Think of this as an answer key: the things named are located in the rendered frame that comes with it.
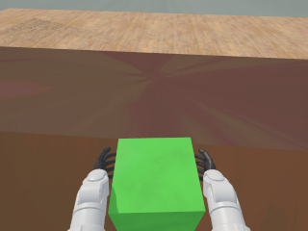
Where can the right robot hand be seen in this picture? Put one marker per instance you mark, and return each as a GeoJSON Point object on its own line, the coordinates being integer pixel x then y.
{"type": "Point", "coordinates": [208, 162]}

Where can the carton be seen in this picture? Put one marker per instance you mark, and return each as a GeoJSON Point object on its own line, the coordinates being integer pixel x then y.
{"type": "Point", "coordinates": [155, 186]}

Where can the left robot forearm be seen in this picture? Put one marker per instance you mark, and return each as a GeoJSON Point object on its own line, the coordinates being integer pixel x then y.
{"type": "Point", "coordinates": [91, 203]}

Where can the left robot hand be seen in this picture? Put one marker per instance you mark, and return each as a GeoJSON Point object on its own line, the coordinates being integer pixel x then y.
{"type": "Point", "coordinates": [101, 162]}

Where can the right robot forearm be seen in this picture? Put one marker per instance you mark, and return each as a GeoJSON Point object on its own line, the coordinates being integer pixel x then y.
{"type": "Point", "coordinates": [223, 204]}

